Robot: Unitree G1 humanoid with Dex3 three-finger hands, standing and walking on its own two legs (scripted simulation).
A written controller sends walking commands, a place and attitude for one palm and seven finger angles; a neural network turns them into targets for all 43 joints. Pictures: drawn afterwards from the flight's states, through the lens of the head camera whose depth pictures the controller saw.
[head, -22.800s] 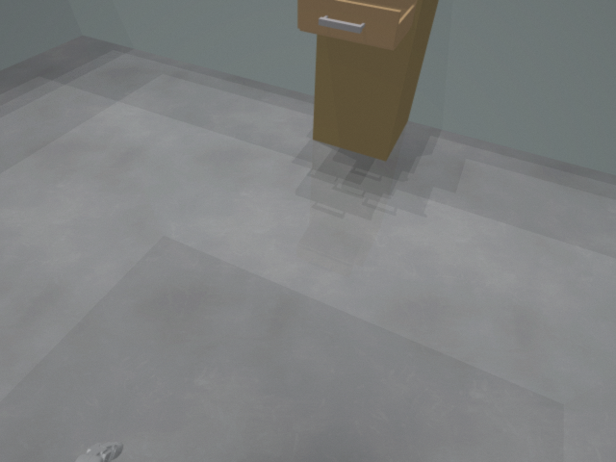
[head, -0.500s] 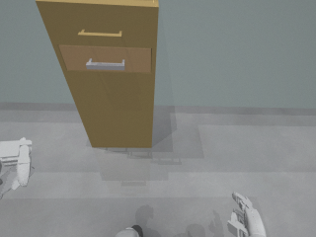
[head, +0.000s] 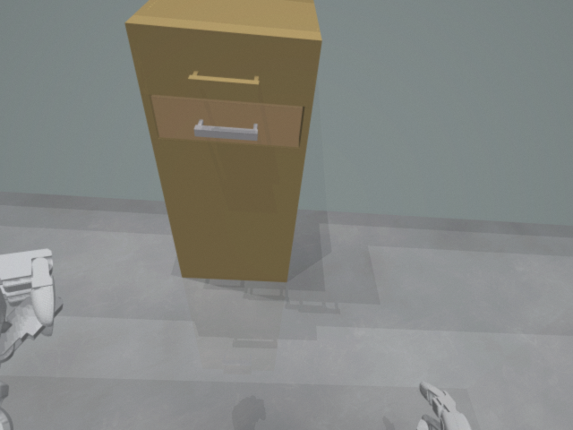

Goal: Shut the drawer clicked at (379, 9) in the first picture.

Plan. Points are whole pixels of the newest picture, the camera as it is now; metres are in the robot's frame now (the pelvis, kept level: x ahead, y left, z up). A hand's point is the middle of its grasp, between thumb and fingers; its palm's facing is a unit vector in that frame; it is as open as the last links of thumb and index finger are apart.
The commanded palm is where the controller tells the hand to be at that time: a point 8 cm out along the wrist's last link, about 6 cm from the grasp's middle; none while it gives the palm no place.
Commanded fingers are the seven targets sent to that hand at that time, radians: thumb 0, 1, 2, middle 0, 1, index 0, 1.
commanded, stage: stop stepping back and stand still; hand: left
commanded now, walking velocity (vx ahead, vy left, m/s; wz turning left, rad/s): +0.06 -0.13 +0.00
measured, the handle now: (227, 128) +0.83 +0.21 -0.02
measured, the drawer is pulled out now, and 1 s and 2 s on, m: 0.00 0.00 0.00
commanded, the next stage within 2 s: let the arm hang, fingers relaxed in 0.36 s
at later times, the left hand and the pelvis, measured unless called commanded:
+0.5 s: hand (99, 304) +0.21 +0.23 +0.14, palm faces +0.31 -0.84 -0.44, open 3.2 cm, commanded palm none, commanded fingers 0.00 0.90 0.90 -1.28 -1.47 -1.28 -1.47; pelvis +0.00 -0.01 +0.01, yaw -1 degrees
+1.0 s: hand out of the picture -0.07 +0.16 -0.16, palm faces +0.05 -0.97 -0.24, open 4.9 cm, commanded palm none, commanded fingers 0.00 0.90 0.90 -0.28 -0.39 -0.28 -0.39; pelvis +0.00 -0.03 +0.01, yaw +1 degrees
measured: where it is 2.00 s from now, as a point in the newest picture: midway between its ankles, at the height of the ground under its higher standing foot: outside the picture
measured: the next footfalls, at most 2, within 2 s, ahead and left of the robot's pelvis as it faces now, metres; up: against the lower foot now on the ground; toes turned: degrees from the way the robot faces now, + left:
right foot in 0.22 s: +0.02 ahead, -0.11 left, +0.00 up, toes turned -2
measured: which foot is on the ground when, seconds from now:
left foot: down 0.00-1.00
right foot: up 0.00-0.20, down 0.22-1.00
